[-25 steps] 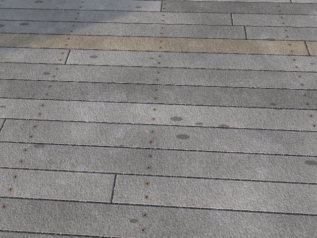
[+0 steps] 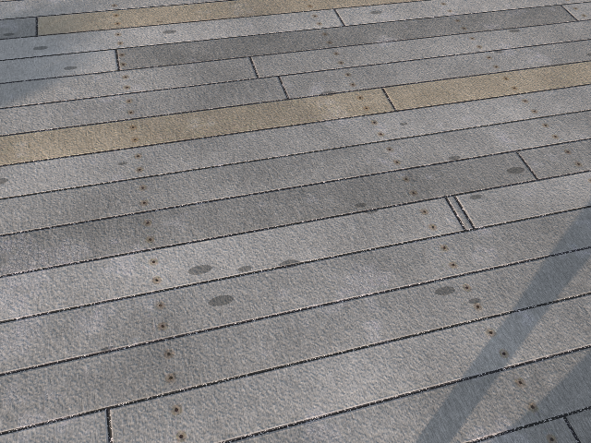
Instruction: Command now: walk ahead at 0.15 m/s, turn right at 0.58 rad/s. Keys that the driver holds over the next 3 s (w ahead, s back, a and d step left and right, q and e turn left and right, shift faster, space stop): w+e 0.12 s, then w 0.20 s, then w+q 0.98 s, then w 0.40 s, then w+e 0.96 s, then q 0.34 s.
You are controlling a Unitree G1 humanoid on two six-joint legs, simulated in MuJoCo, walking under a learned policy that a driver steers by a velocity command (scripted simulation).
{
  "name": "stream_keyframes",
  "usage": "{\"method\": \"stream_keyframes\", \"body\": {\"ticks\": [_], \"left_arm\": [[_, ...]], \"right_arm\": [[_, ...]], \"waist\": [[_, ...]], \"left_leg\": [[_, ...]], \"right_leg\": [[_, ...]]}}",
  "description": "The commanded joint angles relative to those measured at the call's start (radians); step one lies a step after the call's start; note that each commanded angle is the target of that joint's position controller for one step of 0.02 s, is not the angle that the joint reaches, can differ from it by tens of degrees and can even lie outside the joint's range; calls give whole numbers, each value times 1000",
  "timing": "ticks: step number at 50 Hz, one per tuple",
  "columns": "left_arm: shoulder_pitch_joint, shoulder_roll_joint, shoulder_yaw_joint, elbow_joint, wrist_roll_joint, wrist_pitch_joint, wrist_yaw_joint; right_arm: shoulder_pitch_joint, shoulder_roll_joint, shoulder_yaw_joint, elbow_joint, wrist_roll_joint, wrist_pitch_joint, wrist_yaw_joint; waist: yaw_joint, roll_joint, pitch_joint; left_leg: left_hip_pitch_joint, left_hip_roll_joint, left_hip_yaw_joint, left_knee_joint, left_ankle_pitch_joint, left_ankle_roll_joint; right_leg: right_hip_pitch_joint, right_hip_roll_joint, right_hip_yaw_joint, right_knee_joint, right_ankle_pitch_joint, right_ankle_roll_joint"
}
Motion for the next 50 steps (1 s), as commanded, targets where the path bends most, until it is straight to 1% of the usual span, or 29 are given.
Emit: {"method": "stream_keyframes", "body": {"ticks": [1, 5, 8, 10, 12, 13, 14, 15, 16, 17, 19, 20, 23, 30, 32, 34, 35, 36, 37, 38, 39, 40, 41, 42, 43, 45, 46, 47, 50], "left_arm": [[-103, 37, -1, -125, -4, -17, -13], [-131, 13, -15, -157, 1, -39, -37], [-99, 11, -16, -142, -1, -52, -49], [-30, 3, -14, -112, -4, -62, -53], [139, 23, 1, -40, -4, -67, -44], [258, 91, 20, -23, 3, -71, -31], [276, 234, 42, -47, 5, -80, -28], [281, 174, 30, -44, 8, -99, -33], [233, 121, 9, -45, 9, -113, -33], [179, 77, -8, -52, 12, -119, -32], [99, 44, -25, -64, 19, -123, -30], [100, 50, -23, -61, 25, -129, -26], [108, 57, -20, -28, 33, -140, -16], [174, 89, -10, 50, 10, -148, -8], [172, 101, -7, 60, 8, -137, -3], [170, 131, 1, 59, 13, -120, 9], [167, 142, 2, 56, 16, -109, 16], [160, 143, -1, 49, 13, -105, 23], [196, 88, -24, 22, 39, -118, 26], [299, -30, -67, -15, 35, -150, 2], [161, 91, -40, -23, 1, -184, -16], [68, 102, -39, -61, -27, -199, -25], [36, 80, -46, -71, -9, -207, -19], [26, 82, -39, -71, 17, -205, -12], [49, 85, -35, -72, 22, -195, -13], [83, 64, -36, -57, 37, -168, -7], [94, 49, -42, -64, 37, -158, -5], [62, 46, -46, -73, 44, -153, -1], [-68, 11, -60, -101, 43, -161, -4]], "right_arm": [[45, -175, -46, -57, 8, -5, -13], [60, -226, -68, -55, 21, -22, 2], [57, -230, -71, -41, 35, -35, 28], [40, -224, -67, -27, 50, -37, 47], [34, -155, -42, -12, 47, -43, 60], [-5, -76, -12, -33, 16, -53, 68], [-35, -69, -7, -107, 10, -78, 70], [-83, -159, -29, -110, 44, -96, 69], [-87, -191, -39, -107, 60, -104, 75], [-65, -181, -38, -79, 51, -103, 77], [-34, -164, -36, -51, 27, -90, 83], [-19, -147, -30, -38, 26, -87, 88], [-46, -108, -13, -33, 35, -74, 86], [-217, -73, 12, -99, 44, -79, 119], [-221, -83, 7, -116, 40, -80, 130], [-158, -121, -12, -116, 37, -73, 130], [-53, -160, -32, -97, 38, -67, 126], [91, -206, -57, -72, 42, -62, 113], [230, -292, -78, -53, 40, -49, 91], [206, -334, -79, -67, 45, -62, 98], [227, -240, -60, -67, 41, -59, 93], [185, -211, -51, -65, 36, -61, 87], [120, -202, -45, -77, 37, -64, 85], [64, -182, -39, -90, 32, -65, 82], [34, -179, -35, -107, 17, -66, 78], [0, -155, -30, -107, 23, -67, 72], [4, -184, -36, -100, 22, -70, 67], [16, -181, -37, -94, 29, -73, 63], [38, -199, -43, -79, 35, -62, 49]], "waist": [[-58, 232, -41], [-71, 227, -29], [-53, 224, 1], [-4, 201, 0], [75, 127, -54], [127, -63, -105], [111, -273, -112], [153, -163, -88], [117, -146, -14], [86, -99, 17], [40, -70, 53], [33, -68, 47], [36, -19, 46], [92, -9, 117], [76, -18, 94], [31, -68, 7], [-28, -82, -63], [-113, -58, -139], [-140, 102, -265], [-37, 325, -424], [-122, 174, -415], [-115, 137, -255], [-64, 12, -150], [-26, -3, -85], [9, 41, -60], [41, 43, -37], [55, 95, -29], [40, 85, 1], [-8, 92, 9]], "left_leg": [[219, 234, -210, -212, -100, 188], [190, 274, -169, -245, -188, 181], [99, 265, -116, -246, -174, 180], [51, 255, -85, -200, -167, 171], [-101, 200, -3, -33, -130, 117], [-266, 112, 109, 295, -182, 32], [-606, -21, 86, 585, -371, -18], [-698, 24, -31, 742, -374, -9], [-728, 66, -55, 759, -274, 17], [-708, 92, -56, 738, -171, 26], [-619, 119, -60, 657, -24, 15], [-584, 111, -48, 645, 31, 8], [-540, 86, -51, 510, 177, -14], [-434, 21, -12, 153, 332, 45], [-406, -11, 21, 122, 255, 78], [-294, -78, 80, 142, 140, 117], [-161, -119, 102, 143, 97, 142], [92, -130, 76, 94, 148, 181], [431, 67, -222, 115, 177, 253], [727, 318, -847, -42, -62, 481], [717, 277, -825, -126, -162, 409], [586, 246, -671, -140, -130, 354], [404, 207, -575, -157, -28, 325], [264, 173, -503, -177, 79, 317], [164, 153, -465, -195, 186, 328], [56, 109, -394, -240, 190, 312], [-4, 120, -375, -245, 237, 331], [-44, 97, -333, -247, 304, 324], [-100, 29, -265, -225, 201, 262]], "right_leg": [[-159, -61, -44, -85, 37, 22], [-39, -92, -93, -288, -7, -21], [128, -74, -138, -437, -30, -77], [273, -50, -164, -596, 47, -116], [585, -19, -158, -703, 107, -151], [760, -205, 109, -781, 97, -200], [877, -429, 535, -862, 24, -381], [819, -455, 587, -911, -95, -449], [766, -415, 489, -913, -121, -405], [708, -365, 379, -917, -83, -359], [592, -309, 227, -964, 113, -304], [571, -294, 162, -969, 266, -294], [540, -262, 16, -995, 392, -268], [597, -296, -137, -1022, 445, -223], [676, -309, -167, -946, 677, -206], [746, -306, -196, -783, 1084, -178], [743, -292, -214, -622, 1220, -163], [612, -264, -235, -399, 1182, -132], [335, -202, -230, -63, 713, -99], [-54, 28, -71, 292, -207, -41], [-153, -28, 81, 338, -167, -64], [-202, -73, 62, 287, -95, -84], [-171, -116, 47, 184, -34, -90], [-117, -140, 35, 102, -5, -82], [-53, -152, 37, 84, 4, -72], [-13, -170, 16, 10, 38, -53], [-2, -165, 1, -38, 50, -31], [-4, -166, -12, -94, 82, -12], [52, -128, -30, -352, 325, 6]]}}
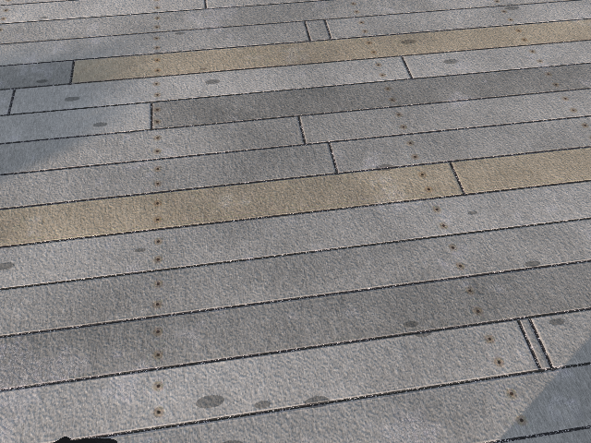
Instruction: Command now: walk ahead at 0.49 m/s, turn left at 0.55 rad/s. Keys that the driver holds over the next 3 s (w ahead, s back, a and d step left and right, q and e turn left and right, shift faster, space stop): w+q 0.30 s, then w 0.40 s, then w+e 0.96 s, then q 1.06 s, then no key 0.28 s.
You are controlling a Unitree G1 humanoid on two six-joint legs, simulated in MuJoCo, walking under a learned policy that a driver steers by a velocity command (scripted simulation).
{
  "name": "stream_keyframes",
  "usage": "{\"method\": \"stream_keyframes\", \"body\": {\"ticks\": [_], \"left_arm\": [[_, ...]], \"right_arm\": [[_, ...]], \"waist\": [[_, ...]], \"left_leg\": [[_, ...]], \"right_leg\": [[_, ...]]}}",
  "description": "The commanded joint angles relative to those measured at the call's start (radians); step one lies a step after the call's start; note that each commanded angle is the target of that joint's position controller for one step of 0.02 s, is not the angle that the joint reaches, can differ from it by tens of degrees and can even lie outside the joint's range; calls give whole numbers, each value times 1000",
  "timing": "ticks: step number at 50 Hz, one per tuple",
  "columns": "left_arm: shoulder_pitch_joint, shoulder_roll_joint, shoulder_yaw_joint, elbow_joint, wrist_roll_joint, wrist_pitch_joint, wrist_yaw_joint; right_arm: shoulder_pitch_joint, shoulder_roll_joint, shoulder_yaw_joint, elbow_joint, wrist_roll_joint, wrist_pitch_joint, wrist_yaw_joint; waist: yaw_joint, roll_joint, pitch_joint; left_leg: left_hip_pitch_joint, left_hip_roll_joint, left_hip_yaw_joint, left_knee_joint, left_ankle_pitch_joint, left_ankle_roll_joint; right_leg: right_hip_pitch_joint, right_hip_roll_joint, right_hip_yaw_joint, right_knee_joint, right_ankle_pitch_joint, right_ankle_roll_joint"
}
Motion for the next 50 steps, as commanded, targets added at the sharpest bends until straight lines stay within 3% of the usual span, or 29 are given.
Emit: {"method": "stream_keyframes", "body": {"ticks": [1, 3, 6, 8, 9, 10, 11, 12, 13, 14, 15, 16, 18, 23, 27, 31, 33, 34, 35, 36, 37, 38, 39, 40, 41, 42, 45, 46, 50], "left_arm": [[-53, 46, 9, -61, -1, -10, -2], [-115, 55, 12, -73, -13, -18, -11], [-123, 99, 32, -82, -29, -30, -22], [-52, 118, 49, -69, -35, -36, -24], [26, 136, 62, -51, -30, -40, -19], [153, 185, 78, -44, -10, -45, -10], [254, 274, 100, -15, 10, -32, -9], [270, 213, 92, -7, -12, -25, -17], [229, 144, 73, -21, -17, -20, -13], [181, 119, 62, -24, -11, -13, -10], [147, 93, 53, -19, -7, -8, -10], [134, 83, 47, -9, 0, -10, -9], [137, 64, 43, 16, -6, -17, -14], [153, 120, 59, 73, -20, -19, -18], [200, 150, 64, 119, -38, -4, -17], [255, 174, 68, 167, -52, 16, -18], [241, 187, 70, 179, -56, 27, -13], [229, 189, 68, 182, -59, 32, -9], [230, 165, 57, 178, -51, 31, -4], [253, 83, 27, 142, -25, 22, -5], [313, 27, 4, 138, -34, 3, -9], [249, 135, 35, 136, -60, -8, -15], [175, 144, 39, 112, -75, -11, -19], [148, 122, 37, 111, -63, -9, -16], [144, 116, 43, 115, -47, 3, -12], [176, 100, 42, 125, -48, 18, -13], [184, 60, 41, 136, -49, 52, -8], [160, 49, 37, 121, -49, 54, -7], [50, 38, 32, 92, -41, 42, -26]], "right_arm": [[-37, -168, -46, -70, 10, -10, -17], [15, -169, -47, -53, 17, -2, -20], [34, -167, -48, -45, 19, 9, -23], [14, -159, -48, -51, 15, 15, -23], [13, -128, -39, -56, 11, 14, -22], [16, -62, -16, -72, 2, 9, -16], [139, 1, 6, -100, 21, -2, -17], [144, -89, -7, -92, 36, -4, -20], [51, -156, -27, -94, 30, 3, -22], [-12, -157, -31, -107, 16, 9, -24], [-55, -143, -33, -119, 4, 11, -22], [-51, -122, -33, -126, 9, 13, -16], [-33, -79, -25, -114, 14, 20, -11], [-124, -39, -5, -126, -2, 13, -3], [-263, -21, 10, -148, 4, -9, 19], [-335, -39, 6, -182, 14, -16, 33], [-283, -74, -11, -173, 7, -18, 34], [-171, -101, -29, -141, 0, -17, 29], [-15, -151, -54, -94, -4, -13, 18], [141, -237, -74, -72, -25, -5, 0], [139, -251, -70, -73, -14, -4, 2], [103, -170, -48, -72, -7, -7, 4], [58, -135, -36, -68, -6, -11, 3], [0, -111, -28, -62, -11, -17, 6], [-45, -77, -20, -59, -16, -25, 10], [-73, -73, -21, -54, -22, -35, 11], [-92, -67, -27, -23, -29, -60, 7], [-84, -92, -34, -10, -32, -64, 3], [-67, -102, -38, 21, -26, -61, -12]], "waist": [[-3, 74, -31], [-37, 83, -42], [-25, 124, -58], [27, 150, -68], [68, 149, -104], [125, 62, -214], [89, -239, -345], [103, -252, -316], [132, -135, -191], [123, -67, -118], [111, -39, -58], [84, -83, -38], [69, -82, -30], [66, -31, -16], [116, -41, 13], [120, -64, 32], [68, -73, -5], [1, -65, -75], [-71, -46, -175], [-105, 118, -323], [-63, 312, -439], [-86, 201, -324], [-66, 171, -197], [-27, 103, -131], [3, 106, -87], [33, 140, -71], [62, 91, -33], [62, 108, -15], [26, 73, 19]], "left_leg": [[-152, 193, -154, -122, 116, 159], [-107, 200, -186, -96, 76, 143], [-5, 247, -300, -9, -7, 123], [22, 253, -343, 68, -4, 95], [-5, 217, -326, 148, 11, 66], [-92, 157, -250, 391, -54, 25], [-418, 17, -92, 729, -390, -47], [-585, 91, -86, 903, -408, -64], [-621, 129, -85, 964, -311, -72], [-601, 159, -53, 959, -235, -78], [-575, 183, -50, 913, -183, -78], [-531, 205, -51, 880, -147, -78], [-478, 210, -30, 826, -128, -80], [-500, 224, -6, 556, 19, -91], [-411, 212, 73, 319, 153, -86], [-373, 189, 89, 209, 99, -45], [-263, 152, 119, 160, 50, -8], [-90, 122, 146, 117, 83, 20], [153, 138, 123, 133, 107, 49], [506, 392, -207, 147, 80, 142], [631, 558, -619, -7, -81, 263], [539, 529, -542, -40, -163, 221], [412, 488, -378, -55, -132, 181], [291, 445, -280, -86, -58, 157], [195, 411, -212, -130, -22, 144], [115, 403, -166, -166, 19, 142], [55, 375, -21, -227, 132, 129], [44, 400, 0, -239, 173, 141], [83, 351, 158, -245, 252, 95]], "right_leg": [[171, 59, -54, -218, 216, 23], [202, 98, -53, -313, 261, 24], [231, 106, -11, -401, 202, 2], [321, 111, -18, -447, 121, -34], [450, 97, -24, -473, 114, -64], [668, -49, 109, -474, 46, -130], [991, -282, 540, -553, -161, -292], [988, -331, 740, -622, -424, -317], [887, -282, 597, -640, -435, -272], [779, -236, 445, -640, -296, -238], [685, -182, 327, -663, -168, -219], [621, -158, 261, -684, -89, -218], [567, -117, 167, -730, -24, -227], [593, -130, 49, -779, 151, -266], [592, -104, -49, -771, 206, -240], [682, -158, -41, -738, 267, -223], [720, -154, -69, -647, 489, -203], [695, -124, -111, -516, 634, -180], [590, -78, -154, -325, 619, -146], [274, 9, -179, 40, 243, -92], [26, 146, -67, 306, -378, -62], [-77, 89, 24, 387, -361, -70], [-103, 46, 0, 370, -282, -80], [-71, 9, -10, 311, -202, -77], [-32, -17, -7, 263, -144, -73], [36, -31, 4, 249, -106, -64], [35, -22, 17, 209, -20, -46], [12, -27, 31, 164, 21, -35], [6, -2, -6, -79, 245, -40]]}}
Over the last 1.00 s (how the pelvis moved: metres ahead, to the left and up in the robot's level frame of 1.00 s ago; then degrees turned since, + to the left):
0.41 -0.05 0.00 9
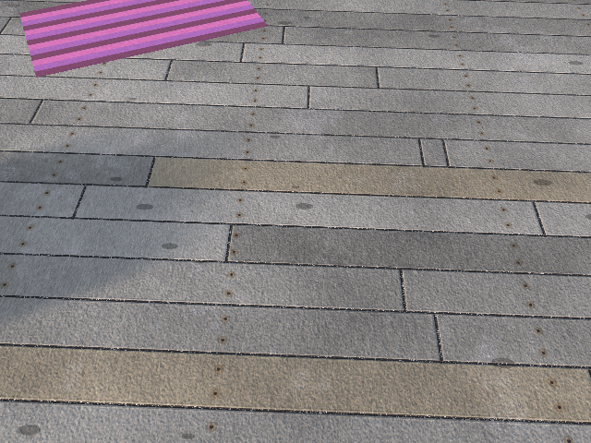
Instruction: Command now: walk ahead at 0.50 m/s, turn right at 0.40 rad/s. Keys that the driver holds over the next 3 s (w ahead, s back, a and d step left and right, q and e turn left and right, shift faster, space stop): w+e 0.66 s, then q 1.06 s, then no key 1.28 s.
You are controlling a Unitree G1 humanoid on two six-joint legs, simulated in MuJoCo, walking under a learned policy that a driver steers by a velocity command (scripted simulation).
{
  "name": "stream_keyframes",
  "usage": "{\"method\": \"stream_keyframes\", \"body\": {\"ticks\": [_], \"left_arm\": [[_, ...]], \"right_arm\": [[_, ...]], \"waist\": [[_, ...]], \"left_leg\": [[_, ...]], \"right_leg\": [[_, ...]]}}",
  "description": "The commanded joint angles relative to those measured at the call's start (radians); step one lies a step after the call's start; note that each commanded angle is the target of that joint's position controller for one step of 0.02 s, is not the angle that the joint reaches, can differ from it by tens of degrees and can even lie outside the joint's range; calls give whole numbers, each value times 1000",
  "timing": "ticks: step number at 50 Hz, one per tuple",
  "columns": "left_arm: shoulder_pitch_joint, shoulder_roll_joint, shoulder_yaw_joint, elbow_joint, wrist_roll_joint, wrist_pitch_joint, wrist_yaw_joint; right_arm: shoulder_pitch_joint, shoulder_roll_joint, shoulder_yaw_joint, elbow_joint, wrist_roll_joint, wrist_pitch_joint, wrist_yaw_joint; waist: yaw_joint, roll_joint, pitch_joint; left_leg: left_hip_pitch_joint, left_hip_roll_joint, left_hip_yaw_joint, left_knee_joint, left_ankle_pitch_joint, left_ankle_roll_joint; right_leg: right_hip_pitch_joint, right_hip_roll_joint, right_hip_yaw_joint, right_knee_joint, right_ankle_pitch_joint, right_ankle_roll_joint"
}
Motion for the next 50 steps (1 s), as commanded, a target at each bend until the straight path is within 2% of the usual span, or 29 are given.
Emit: {"method": "stream_keyframes", "body": {"ticks": [1, 7, 9, 11, 12, 13, 14, 15, 16, 17, 18, 19, 22, 23, 24, 27, 30, 33, 35, 36, 37, 38, 39, 40, 42, 43, 45, 47, 50], "left_arm": [[-41, 20, -1, -65, 4, -11, -17], [-190, 20, -8, -158, 4, -8, -54], [-162, 45, 6, -175, 5, -4, -62], [28, 110, 45, -140, 2, 3, -56], [196, 175, 79, -101, 1, 9, -40], [239, 292, 105, -93, -5, 13, -21], [242, 269, 88, -128, 1, -4, -27], [223, 192, 67, -122, 9, -14, -30], [173, 163, 58, -123, 6, -21, -29], [106, 140, 50, -134, 4, -22, -27], [59, 111, 39, -151, 13, -22, -23], [34, 107, 37, -165, 23, -22, -20], [40, 125, 42, -158, 15, -27, -4], [54, 134, 44, -154, 14, -25, 4], [67, 154, 50, -148, 14, -23, 9], [112, 146, 49, -129, 4, -12, 19], [167, 143, 50, -107, -5, -6, 21], [155, 142, 52, -105, -1, 2, 26], [134, 105, 41, -105, 10, 9, 29], [138, 54, 22, -119, 20, 6, 28], [277, 8, 5, -120, 17, 0, 33], [351, 48, 6, -98, 11, -4, 33], [283, 120, 22, -95, 6, 0, 30], [179, 137, 26, -113, 15, 7, 30], [63, 110, 24, -151, 50, 12, 33], [82, 72, 14, -157, 43, 13, 32], [83, 37, 2, -150, 37, 11, 36], [69, 44, 2, -145, 29, 15, 44], [10, 59, 9, -155, 25, 39, 49]], "right_arm": [[-79, -142, -31, -65, 5, -21, -14], [2, -188, -48, -10, 32, 20, -24], [-12, -214, -55, -12, 35, 36, -32], [-35, -233, -58, -20, 39, 54, -42], [-37, -219, -49, -30, 36, 52, -48], [43, -90, -9, -80, -1, 32, -37], [23, -90, 7, -96, 12, -11, -22], [-96, -166, -14, -123, 54, -35, -8], [-134, -159, -9, -137, 58, -49, -6], [-138, -151, -10, -128, 32, -54, -14], [-129, -160, -18, -124, 14, -45, -20], [-113, -162, -22, -125, 12, -32, -18], [-117, -123, -13, -128, 1, -4, -20], [-146, -110, -10, -135, -4, 2, -23], [-184, -97, 0, -149, 1, 2, -22], [-313, -82, 9, -174, 10, -9, -11], [-373, -106, 2, -194, 21, -20, 3], [-343, -147, -15, -194, 28, -34, 12], [-214, -160, -28, -156, 5, -44, 8], [-120, -199, -36, -146, -21, -51, 6], [-32, -273, -51, -131, -45, -44, 4], [27, -237, -50, -86, -3, -28, 18], [-25, -171, -28, -106, 27, -20, 20], [-94, -137, -13, -122, 24, -9, 20], [-165, -91, 11, -128, 16, 4, 18], [-177, -109, 7, -117, 11, 8, 15], [-166, -158, -12, -104, 9, 23, 6], [-149, -211, -32, -100, 22, 42, -7], [-146, -220, -40, -101, 41, 69, -19]], "waist": [[13, 91, 44], [-30, 86, 84], [5, 121, 35], [119, 136, -83], [204, 94, -170], [133, -160, -254], [137, -138, -416], [175, -50, -314], [145, -7, -195], [98, 58, -128], [61, 55, -91], [35, 21, -80], [21, 16, -55], [30, 29, -46], [43, -12, -30], [100, -23, -17], [125, -32, -15], [91, -72, -23], [27, -88, -64], [-9, -35, -178], [22, 198, -326], [24, 378, -368], [12, 245, -255], [13, 155, -179], [37, 88, -74], [68, 151, -72], [65, 190, -108], [59, 180, -165], [47, 170, -162]], "left_leg": [[-61, 264, -56, -145, 284, 129], [151, 334, 5, -65, 406, 104], [190, 334, 36, 53, 727, 79], [155, 301, 71, 338, 957, 44], [-21, 262, 82, 591, 799, 2], [-466, 107, 62, 968, 15, -68], [-656, -16, -188, 1149, -407, -72], [-755, 49, -255, 1163, -326, -47], [-758, 92, -242, 1083, -236, -28], [-705, 130, -236, 989, -177, -31], [-632, 152, -237, 929, -133, -40], [-573, 159, -240, 900, -116, -51], [-537, 148, -204, 760, -47, -96], [-554, 141, -200, 713, 18, -108], [-539, 135, -200, 618, 76, -117], [-456, 78, -188, 383, 258, -123], [-439, 49, -208, 285, 271, -108], [-388, 50, -239, 238, 182, -71], [-245, 48, -189, 166, 225, -20], [-53, 153, -265, 201, 374, 35], [292, 358, -586, 232, 549, 206], [348, 464, -867, 141, 484, 312], [256, 427, -798, 125, 387, 279], [148, 377, -656, 126, 399, 237], [-61, 284, -502, 94, 591, 197], [-105, 259, -470, 99, 672, 198], [-122, 219, -409, 107, 798, 198], [-118, 222, -416, 108, 762, 197], [-158, 218, -460, 87, 501, 177]], "right_leg": [[35, -8, -23, -159, 164, -9], [-20, 17, -100, -319, 58, -68], [73, 75, -162, -327, -48, -105], [336, 162, -209, -356, -95, -158], [626, 155, -136, -408, -44, -202], [991, -103, 351, -441, -125, -355], [1132, -236, 784, -615, -243, -472], [1079, -206, 650, -651, -233, -402], [934, -165, 507, -653, -166, -359], [793, -123, 404, -652, -52, -328], [671, -95, 347, -681, 24, -319], [593, -79, 328, -703, 77, -325], [478, -32, 219, -725, 182, -316], [471, -20, 199, -733, 166, -306], [440, -16, 189, -728, 170, -302], [410, 36, 157, -706, 40, -244], [478, 11, 227, -665, -4, -228], [549, -33, 332, -578, -39, -211], [586, 9, 286, -436, 167, -163], [542, 65, 223, -247, 160, -116], [270, 199, 119, 87, -149, -30], [107, 236, 97, 299, -573, 10], [44, 182, 128, 380, -541, 16], [40, 135, 74, 374, -476, 22], [100, 73, 28, 215, -396, 25], [158, 62, 18, 105, -383, 34], [236, 94, -28, -53, -373, 57], [297, 122, -35, -145, -286, 63], [339, 137, -16, -214, -216, 59]]}}
Over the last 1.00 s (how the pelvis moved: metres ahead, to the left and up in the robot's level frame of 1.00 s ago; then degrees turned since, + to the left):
0.51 0.08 0.00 11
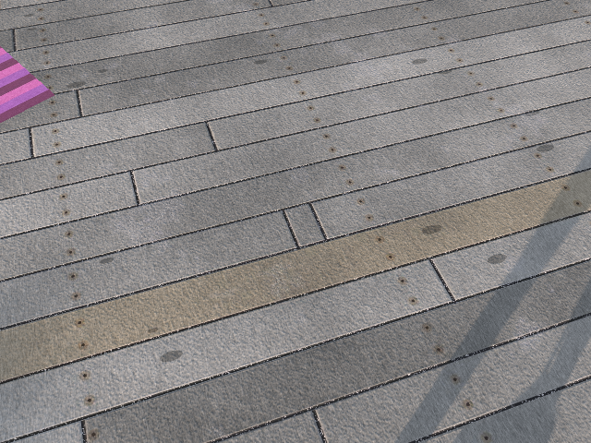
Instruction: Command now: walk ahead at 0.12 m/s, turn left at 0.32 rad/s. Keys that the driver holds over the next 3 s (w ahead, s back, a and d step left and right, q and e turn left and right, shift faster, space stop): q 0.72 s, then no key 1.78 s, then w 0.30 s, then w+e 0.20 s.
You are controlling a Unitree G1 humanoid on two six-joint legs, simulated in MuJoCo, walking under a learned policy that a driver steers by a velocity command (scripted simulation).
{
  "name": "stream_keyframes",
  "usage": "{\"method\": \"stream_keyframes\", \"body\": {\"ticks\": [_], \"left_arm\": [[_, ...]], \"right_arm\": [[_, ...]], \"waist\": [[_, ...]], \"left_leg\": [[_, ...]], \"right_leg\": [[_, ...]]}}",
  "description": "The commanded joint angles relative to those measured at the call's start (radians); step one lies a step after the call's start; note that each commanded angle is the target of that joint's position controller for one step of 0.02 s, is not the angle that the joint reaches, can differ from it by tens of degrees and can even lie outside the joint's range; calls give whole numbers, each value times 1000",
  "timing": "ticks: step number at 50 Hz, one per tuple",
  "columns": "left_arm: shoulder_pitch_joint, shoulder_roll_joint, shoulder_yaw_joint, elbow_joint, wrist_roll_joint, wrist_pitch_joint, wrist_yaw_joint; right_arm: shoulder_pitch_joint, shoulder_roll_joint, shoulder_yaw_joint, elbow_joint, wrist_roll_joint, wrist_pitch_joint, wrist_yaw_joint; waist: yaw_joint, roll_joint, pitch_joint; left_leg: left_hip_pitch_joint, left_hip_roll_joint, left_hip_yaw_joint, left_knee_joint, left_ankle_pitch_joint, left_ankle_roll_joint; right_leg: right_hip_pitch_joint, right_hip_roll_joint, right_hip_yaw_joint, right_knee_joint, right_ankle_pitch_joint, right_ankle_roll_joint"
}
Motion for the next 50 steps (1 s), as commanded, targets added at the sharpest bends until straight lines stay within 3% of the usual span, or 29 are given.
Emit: {"method": "stream_keyframes", "body": {"ticks": [1, 4, 6, 7, 8, 9, 10, 11, 12, 13, 15, 18, 20, 23, 26, 27, 28, 29, 30, 31, 32, 33, 36, 40, 47, 49, 50], "left_arm": [[55, 90, 32, -46, -3, 15, 8], [11, 89, 36, -65, -6, 5, 0], [56, 94, 44, -50, -8, -15, -8], [79, 137, 56, -50, 2, -21, -5], [58, 203, 68, -69, 22, -14, 5], [73, 206, 73, -57, 49, -9, -4], [53, 157, 60, -68, 36, -13, -6], [13, 116, 49, -71, 25, -16, -6], [-22, 108, 46, -76, 16, -15, -6], [-35, 110, 46, -72, 7, -13, -6], [-19, 124, 51, -58, 12, -6, -1], [6, 147, 63, -42, 12, 8, 8], [0, 173, 73, -37, 7, 13, 5], [3, 197, 82, -23, -8, 13, -6], [-15, 198, 84, -9, -36, 9, -10], [38, 167, 77, 17, -34, 5, -14], [62, 109, 60, 8, 9, 4, -18], [-17, 96, 51, -53, 26, 4, -8], [-60, 145, 66, -51, 14, 7, -1], [-55, 157, 73, -45, -3, 11, 1], [-30, 153, 77, -22, -1, 14, 10], [-20, 163, 82, -16, 6, 19, 16], [12, 139, 78, -7, 1, 15, 9], [-9, 113, 63, -5, -4, 16, 4], [-16, 113, 55, -10, -13, 5, -15], [18, 95, 50, 3, -13, -4, -22], [43, 85, 45, 12, -5, -10, -27]], "right_arm": [[-60, -206, -60, -83, 16, 11, -18], [-66, -192, -61, -87, 18, 31, -27], [-89, -175, -57, -99, 24, 45, -37], [-64, -141, -47, -103, 18, 47, -39], [-14, -82, -31, -110, 4, 45, -38], [-3, -128, -44, -128, 6, 38, -38], [31, -194, -65, -108, 0, 38, -37], [40, -212, -78, -87, 8, 48, -37], [52, -199, -81, -72, 10, 63, -43], [41, -182, -77, -78, 10, 75, -44], [-1, -138, -64, -108, 15, 82, -37], [-65, -111, -50, -154, 14, 80, -23], [-84, -107, -44, -175, 11, 80, -12], [-84, -130, -52, -193, 11, 87, 2], [-21, -135, -64, -182, 9, 93, 13], [14, -161, -75, -173, 5, 93, 6], [46, -266, -102, -185, 5, 89, -12], [30, -329, -107, -211, -27, 73, -9], [36, -273, -93, -211, -38, 52, -3], [-6, -244, -80, -205, -33, 38, -5], [-57, -222, -77, -207, -15, 35, -11], [-89, -201, -68, -211, 2, 38, -17], [-88, -193, -59, -214, -5, 44, -30], [-76, -183, -52, -203, -7, 46, -40], [-91, -180, -39, -177, -15, 54, -22], [-116, -159, -28, -168, -6, 54, -20], [-115, -141, -20, -159, -1, 53, -20]], "waist": [[45, 136, -187], [45, 155, -140], [82, 149, -134], [74, 101, -163], [32, -115, -177], [36, -262, -170], [33, -178, -162], [21, -122, -139], [10, -94, -127], [16, -101, -110], [32, -122, -100], [64, -147, -133], [72, -156, -149], [73, -168, -148], [24, -151, -142], [17, -87, -149], [35, 169, -160], [9, 332, -162], [-34, 201, -191], [1, 167, -153], [26, 118, -134], [38, 128, -123], [53, 140, -153], [32, 146, -154], [10, 159, -110], [43, 143, -111], [66, 124, -112]], "left_leg": [[64, 232, -247, -81, 335, 183], [57, 212, -318, -65, 164, 164], [40, 170, -334, -7, 120, 118], [-22, 133, -308, 68, 3, 72], [-166, 23, -163, 275, -290, 11], [-269, -35, -31, 480, -523, -36], [-284, 20, -49, 645, -496, -70], [-296, 32, -46, 715, -438, -91], [-304, 43, -36, 745, -389, -110], [-319, 51, -27, 764, -345, -126], [-302, 59, 22, 709, -290, -146], [-261, 89, 55, 558, -260, -151], [-181, 99, 83, 458, -245, -135], [-104, 90, 122, 335, -226, -103], [47, 60, 161, 84, -63, -34], [167, 58, 119, -7, 62, 3], [336, 266, -173, -56, 386, 85], [313, 469, -440, -61, 539, 306], [280, 441, -400, -83, 452, 333], [241, 377, -308, -81, 379, 275], [223, 319, -258, -77, 292, 218], [205, 298, -240, -77, 284, 195], [182, 261, -221, -76, 325, 198], [204, 252, -227, -69, 243, 191], [115, 253, -302, -53, 149, 201], [102, 229, -303, -22, 169, 177], [77, 205, -291, -11, 159, 145]], "right_leg": [[136, 33, -11, -60, 62, 0], [160, 44, 3, -187, 73, -18], [272, 30, -8, -395, 212, -45], [382, -77, 53, -424, 283, -85], [478, -283, 244, -437, 476, -186], [429, -419, 411, -460, 610, -333], [419, -409, 375, -455, 616, -361], [404, -344, 268, -436, 601, -319], [398, -293, 191, -427, 561, -281], [387, -282, 150, -424, 592, -277], [371, -247, 69, -438, 620, -283], [419, -267, 27, -437, 607, -297], [401, -283, -1, -436, 604, -299], [394, -307, -18, -419, 573, -290], [345, -292, -67, -324, 479, -220], [265, -252, -121, -233, 364, -152], [40, -146, -229, 35, 33, -46], [-172, -6, -155, 265, -334, 5], [-174, -27, -43, 390, -326, -1], [-172, -42, -22, 409, -241, -16], [-173, -50, -15, 377, -161, -16], [-166, -50, -12, 353, -108, -9], [-105, -15, -19, 346, -20, 8], [-64, -21, -22, 156, 20, 22], [122, -19, -37, -87, -26, -1], [213, -12, -49, -256, 62, -19], [299, -14, -50, -401, 203, -35]]}}
Over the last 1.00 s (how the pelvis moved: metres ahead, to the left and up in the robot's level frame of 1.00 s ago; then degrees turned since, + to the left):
0.51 -0.09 0.00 -21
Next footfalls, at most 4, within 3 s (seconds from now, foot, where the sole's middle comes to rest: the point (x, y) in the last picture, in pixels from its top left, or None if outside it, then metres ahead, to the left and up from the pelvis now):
0.14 right None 0.12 -0.13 -0.78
0.54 left None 0.05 0.13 -0.78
1.02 right None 0.15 -0.08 -0.78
2.84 left None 0.10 0.18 -0.78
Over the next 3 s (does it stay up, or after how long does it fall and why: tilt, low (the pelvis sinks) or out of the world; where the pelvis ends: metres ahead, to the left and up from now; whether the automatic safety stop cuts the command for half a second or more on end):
stays up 0.15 0.10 0.00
